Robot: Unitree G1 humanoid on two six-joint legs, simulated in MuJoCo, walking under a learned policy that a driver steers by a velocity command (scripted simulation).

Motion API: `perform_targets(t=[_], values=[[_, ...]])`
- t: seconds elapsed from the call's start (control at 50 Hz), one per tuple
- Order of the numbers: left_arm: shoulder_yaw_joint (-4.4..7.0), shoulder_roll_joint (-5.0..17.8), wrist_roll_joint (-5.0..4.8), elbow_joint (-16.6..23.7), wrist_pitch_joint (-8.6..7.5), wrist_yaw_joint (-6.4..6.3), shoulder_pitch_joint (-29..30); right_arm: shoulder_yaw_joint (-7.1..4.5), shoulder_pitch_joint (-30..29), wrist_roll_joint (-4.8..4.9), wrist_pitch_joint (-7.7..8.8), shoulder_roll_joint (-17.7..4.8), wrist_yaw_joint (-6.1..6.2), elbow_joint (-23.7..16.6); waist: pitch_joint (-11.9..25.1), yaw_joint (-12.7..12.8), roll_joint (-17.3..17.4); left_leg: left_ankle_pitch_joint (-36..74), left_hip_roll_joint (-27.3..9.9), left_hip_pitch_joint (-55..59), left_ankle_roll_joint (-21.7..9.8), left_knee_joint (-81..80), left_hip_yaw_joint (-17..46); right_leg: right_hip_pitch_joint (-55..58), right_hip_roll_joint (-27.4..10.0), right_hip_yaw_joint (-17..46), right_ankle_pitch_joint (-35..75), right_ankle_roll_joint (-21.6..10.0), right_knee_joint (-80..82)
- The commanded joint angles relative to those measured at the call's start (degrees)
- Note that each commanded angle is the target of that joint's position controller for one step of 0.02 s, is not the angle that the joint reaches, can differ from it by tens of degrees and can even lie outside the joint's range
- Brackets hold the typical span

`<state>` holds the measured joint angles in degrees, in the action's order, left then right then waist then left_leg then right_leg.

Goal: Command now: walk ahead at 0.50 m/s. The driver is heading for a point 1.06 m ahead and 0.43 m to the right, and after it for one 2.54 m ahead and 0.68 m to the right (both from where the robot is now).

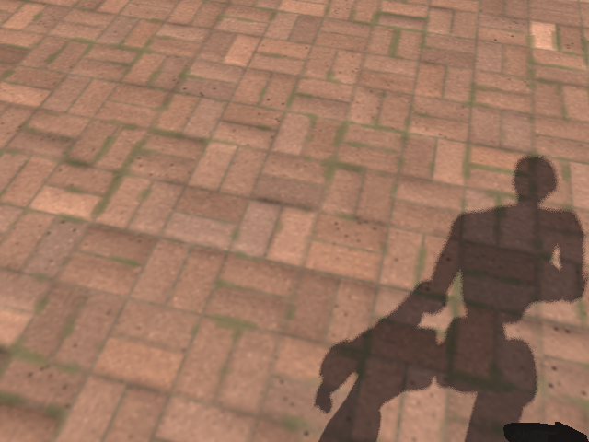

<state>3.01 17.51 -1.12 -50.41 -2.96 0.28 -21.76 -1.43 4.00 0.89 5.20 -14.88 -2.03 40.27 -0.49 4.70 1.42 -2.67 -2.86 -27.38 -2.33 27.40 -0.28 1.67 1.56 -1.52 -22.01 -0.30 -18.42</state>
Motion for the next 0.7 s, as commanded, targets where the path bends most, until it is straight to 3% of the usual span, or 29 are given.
perform_targets(t=[0.02, 0.04, 0.06, 0.08, 0.1, 0.12, 0.14, 0.22, 0.26, 0.3, 0.34, 0.4, 0.44, 0.46, 0.48, 0.5, 0.52, 0.54, 0.56, 0.58, 0.6, 0.62, 0.66, 0.7], values=[[0.06, 4.8, 1.77, 4.4, -0.18, -0.47, 1.2, -5.31, 21.1, -0.77, 0.63, -15.2, 1.02, 1.3, 16.4, -12.2, 2.5, 0.7, -10.0, 33.3, -7.2, 1.0, 11.3, -14.3, -8.1, 1.3, 26.5, -5.0, -31.7], [-1.45, -0.8, 0.98, 5.2, -1.51, -0.03, -5.1, -6.01, 22.9, -0.93, 0.29, -18.5, 0.66, 2.5, 21.1, -8.2, 17.7, -12.5, -19.9, 49.5, -15.5, -6.0, 37.6, -37.2, 2.2, 2.3, -8.8, -1.7, -48.5], [-0.13, 5.8, -0.34, 4.6, -2.58, 0.24, -1.1, -4.34, 22.1, -0.52, 0.33, -11.9, 0.54, 1.6, 18.1, -10.8, 10.1, -18.5, -18.9, 47.7, -13.9, -9.6, 39.1, -43.8, -0.8, 9.1, -10.8, -2.3, -54.4], [0.59, 8.0, -1.41, 6.1, -3.24, 0.54, 3.9, -3.57, 18.2, -0.59, 0.35, -10.0, 0.69, 1.1, 10.8, -10.2, 7.1, -15.3, -17.2, 41.4, -11.8, -10.3, 30.6, -46.6, -3.5, 8.0, -5.4, -3.1, -54.7], [0.41, 7.2, -0.93, 6.5, -3.38, 0.37, 6.3, -3.22, 14.5, -0.76, 0.25, -9.1, 0.67, 0.5, 7.1, -8.6, 2.6, -8.8, -14.9, 34.5, -11.0, -11.4, 24.8, -44.9, -6.2, 6.2, -0.5, -2.8, -52.5], [0.61, 6.7, 0.05, 6.7, -3.18, 0.33, 7.6, -2.84, 12.0, -0.91, 0.21, -7.7, 0.54, 0.2, 3.8, -7.3, 1.5, -4.1, -12.8, 29.0, -10.8, -13.3, 20.6, -43.5, -7.8, 5.8, 2.9, -2.2, -49.1], [0.66, 5.9, 0.20, 6.5, -2.70, 0.45, 6.6, -2.58, 10.8, -1.38, 0.40, -7.0, 0.55, 0.2, 3.3, -5.6, 3.0, -1.2, -11.6, 25.3, -10.6, -14.9, 18.0, -40.2, -9.1, 6.1, 5.3, -1.8, -47.4], [0.19, 2.7, 0.27, 5.7, -0.28, -0.13, 5.1, -3.05, 8.8, -1.76, 1.45, -8.0, 1.06, 1.8, 0.8, -3.0, 2.3, 27.0, -10.2, 18.5, -10.6, -16.2, 4.8, -36.3, -7.5, 5.4, 8.6, 1.6, -40.7], [-0.09, 1.8, 0.58, 6.6, -0.13, -0.09, 7.3, -3.09, 7.8, -2.01, 1.07, -8.4, 1.80, 2.4, 0.5, -3.3, 2.8, 28.8, -8.1, 16.8, -9.1, -16.4, -1.2, -33.9, -6.6, 4.6, 15.8, 2.0, -31.9], [-0.33, 1.1, 0.77, 8.0, -0.32, 0.52, 11.5, -3.16, 8.1, -1.97, 0.53, -9.1, 2.56, 2.8, 0.7, -5.1, 3.4, 27.8, -7.0, 17.2, -8.0, -16.3, -4.6, -31.3, -5.4, 2.6, 23.7, 1.8, -23.6], [-0.09, 1.6, 0.82, 9.6, -0.30, 1.27, 14.1, -3.40, 9.3, -1.55, -0.32, -10.0, 3.23, 3.8, 1.6, -6.2, 3.1, 27.1, -8.4, 20.7, -7.8, -15.0, -5.0, -30.8, -4.8, 2.0, 26.4, 1.4, -19.4], [0.82, 3.4, 0.99, 11.6, -0.01, 2.49, 14.9, -3.92, 8.5, -0.47, -1.93, -10.8, 4.03, 4.4, 1.8, -5.7, 3.4, 26.0, -11.3, 25.6, -6.8, -10.3, -4.7, -32.1, -4.8, 2.2, 21.4, -0.4, -16.7], [1.67, 4.7, 1.28, 12.0, 0.09, 3.18, 12.6, -4.32, 6.9, 0.21, -3.12, -11.2, 4.73, 4.0, 2.4, -4.1, 3.4, 28.5, -11.8, 26.5, -5.6, -3.9, -4.8, -29.8, -3.4, 0.6, 16.5, -2.1, -15.2], [2.45, 5.6, 1.30, 11.2, -0.02, 3.25, 8.6, -4.35, 6.0, 0.47, -3.75, -11.0, 5.08, 3.6, 4.1, -2.0, 2.2, 29.5, -10.1, 25.5, -4.1, 3.0, -6.1, -24.5, -1.5, -0.7, 18.1, -3.4, -11.5], [3.84, 8.7, 1.43, 10.2, -0.19, 2.60, 4.0, -4.04, 8.4, -0.06, -4.03, -9.9, 5.15, 3.5, 7.1, -0.7, -2.2, 24.2, -5.7, 22.5, -1.1, 13.9, -7.8, -16.1, -0.8, 1.3, 30.3, -5.6, -7.4], [5.06, 14.1, 1.64, 11.1, 0.13, 1.25, 1.5, -2.90, 10.9, -2.67, -3.75, -7.3, 4.82, 1.8, 11.8, -1.7, -13.9, -3.4, 0.6, 8.6, 3.1, 31.9, -8.9, -2.5, -12.5, 17.4, 58.1, -11.5, -9.7], [4.66, 15.0, 2.38, 12.9, 0.42, 0.92, 2.9, -1.79, 14.4, -2.84, -3.37, -4.7, 3.83, 0.8, 20.2, -4.6, -19.1, -38.4, 9.9, -6.0, 5.4, 47.9, -0.5, 9.1, -23.5, 38.8, 59.0, -23.9, -6.9], [3.91, 11.3, 1.74, 14.5, 0.77, 1.13, 5.3, -2.56, 13.0, -1.42, -3.25, -8.6, 2.97, 1.8, 21.7, -2.3, -10.1, -35.3, 5.9, -7.8, 4.5, 51.2, 7.2, 6.1, -21.5, 35.9, 46.3, -22.6, -4.2], [3.31, 9.0, 1.20, 15.5, 0.97, 0.95, 8.9, -2.82, 8.9, -0.22, -3.52, -9.2, 2.90, 0.8, 15.6, -2.9, -6.6, -30.8, 4.2, -9.9, 3.9, 49.9, 6.4, 0.4, -18.6, 30.1, 36.7, -19.4, -3.1], [2.95, 7.6, 0.43, 15.5, 1.41, 0.69, 11.0, -2.97, 7.5, -0.62, -4.09, -8.7, 3.49, 1.2, 10.4, -4.0, -1.9, -27.2, 2.1, -10.0, 4.1, 45.4, 5.9, -6.4, -15.8, 26.1, 28.8, -16.2, -1.5], [2.70, 6.9, 0.20, 15.9, 1.90, 0.22, 12.6, -3.38, 6.3, -1.37, -4.79, -9.4, 4.26, 0.8, 7.9, -4.6, -2.5, -24.3, 1.0, -8.1, 4.3, 40.8, 5.9, -11.8, -13.9, 24.2, 23.3, -14.6, -0.1], [2.80, 7.3, 0.87, 16.2, 2.39, -0.08, 13.3, -3.41, 6.5, -1.53, -5.31, -9.0, 4.40, 0.6, 6.9, -5.6, -5.0, -22.2, 1.6, -4.6, 4.7, 38.4, 5.1, -16.3, -11.8, 23.1, 20.6, -13.8, 1.0], [3.23, 8.0, 1.59, 16.9, 2.89, -0.72, 13.6, -3.12, 7.8, -1.46, -5.45, -7.4, 4.63, 0.7, 7.1, -6.0, -7.8, -20.6, 2.8, -2.0, 5.7, 32.8, 4.5, -18.5, -9.9, 21.7, 20.9, -13.6, 1.6], [3.69, 8.9, 1.30, 17.1, 3.11, -1.49, 12.7, -2.93, 7.1, -1.39, -5.32, -6.7, 4.92, 0.5, 8.3, -5.3, -7.7, -19.2, 3.2, -1.6, 6.6, 27.9, 5.0, -17.7, -9.7, 22.3, 19.8, -13.6, 1.1]])
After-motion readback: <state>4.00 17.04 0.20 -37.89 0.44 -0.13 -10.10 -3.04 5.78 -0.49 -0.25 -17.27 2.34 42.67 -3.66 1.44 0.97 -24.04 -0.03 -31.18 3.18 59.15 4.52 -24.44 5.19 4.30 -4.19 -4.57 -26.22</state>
